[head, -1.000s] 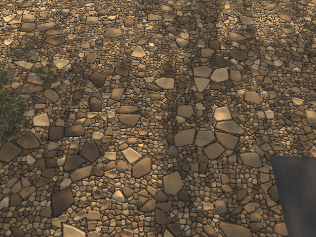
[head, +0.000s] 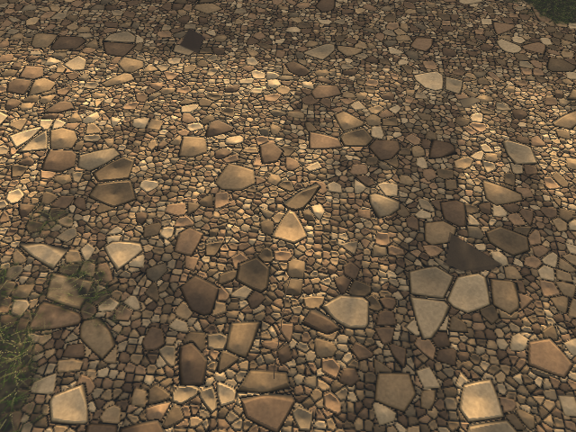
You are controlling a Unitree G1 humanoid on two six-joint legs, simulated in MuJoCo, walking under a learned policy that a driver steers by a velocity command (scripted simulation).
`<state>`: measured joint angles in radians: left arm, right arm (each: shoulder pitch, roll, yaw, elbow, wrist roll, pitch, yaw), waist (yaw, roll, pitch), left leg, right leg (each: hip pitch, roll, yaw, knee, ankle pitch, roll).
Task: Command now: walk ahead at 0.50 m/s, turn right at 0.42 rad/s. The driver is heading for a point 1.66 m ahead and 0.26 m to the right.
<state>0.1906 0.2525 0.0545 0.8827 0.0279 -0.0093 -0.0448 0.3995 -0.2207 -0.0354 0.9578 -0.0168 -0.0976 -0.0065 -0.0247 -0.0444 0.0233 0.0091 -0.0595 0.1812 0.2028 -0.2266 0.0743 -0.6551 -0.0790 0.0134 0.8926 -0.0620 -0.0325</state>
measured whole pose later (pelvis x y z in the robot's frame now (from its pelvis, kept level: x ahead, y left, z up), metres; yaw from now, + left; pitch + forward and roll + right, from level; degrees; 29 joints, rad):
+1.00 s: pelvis +0.55 -0.09 +0.00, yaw -19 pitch +0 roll +0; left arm 0.18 0.26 0.03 0.81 0.05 -0.04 -0.03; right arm 0.38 -0.24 -0.05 0.91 0.00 -0.06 0.01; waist -0.03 -0.04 0.03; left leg -0.15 -0.09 -0.01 0.31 -0.17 0.09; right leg -0.54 -0.06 0.03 0.93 -0.24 0.00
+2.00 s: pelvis +1.03 -0.14 +0.00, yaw +7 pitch +0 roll +0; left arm 0.28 0.25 0.05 0.86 0.02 -0.02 -0.03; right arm 0.29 -0.23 -0.04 0.86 -0.02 -0.07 0.01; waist 0.01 -0.03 0.05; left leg -0.11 -0.08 0.11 0.31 -0.20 0.11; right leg -0.58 -0.09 0.04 1.09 -0.23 -0.03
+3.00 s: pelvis +1.56 -0.17 -0.01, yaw -24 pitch +1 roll -1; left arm 0.27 0.30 0.06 0.84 0.02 -0.01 0.00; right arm 0.17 -0.24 -0.01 0.77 -0.02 -0.07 0.00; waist 0.02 -0.04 0.08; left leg -0.34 -0.01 0.05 0.45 -0.12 0.05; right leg -0.39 0.10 0.09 1.14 -0.43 -0.02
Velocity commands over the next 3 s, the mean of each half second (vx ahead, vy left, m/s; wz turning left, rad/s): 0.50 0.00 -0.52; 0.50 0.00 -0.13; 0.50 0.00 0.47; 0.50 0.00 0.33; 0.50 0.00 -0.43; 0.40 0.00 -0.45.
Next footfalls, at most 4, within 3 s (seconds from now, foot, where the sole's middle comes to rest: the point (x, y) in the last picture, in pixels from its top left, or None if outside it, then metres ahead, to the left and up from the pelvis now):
0.20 right None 0.26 -0.10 -0.78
0.74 left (300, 388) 0.60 -0.03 -0.78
1.24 right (399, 324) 0.77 -0.30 -0.78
1.76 left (310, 242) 1.05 -0.08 -0.78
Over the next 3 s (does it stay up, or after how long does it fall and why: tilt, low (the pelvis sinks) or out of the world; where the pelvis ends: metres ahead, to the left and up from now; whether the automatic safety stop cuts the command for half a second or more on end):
stays up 1.56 -0.17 -0.01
